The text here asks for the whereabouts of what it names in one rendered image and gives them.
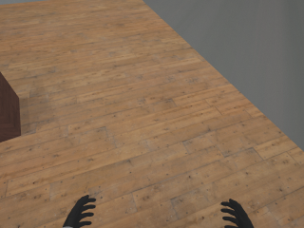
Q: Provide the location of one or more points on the left robot hand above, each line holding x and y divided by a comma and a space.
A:
76, 213

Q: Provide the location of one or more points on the right robot hand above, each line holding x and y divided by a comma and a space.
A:
241, 218

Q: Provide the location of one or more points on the pedestal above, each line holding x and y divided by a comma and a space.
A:
10, 122

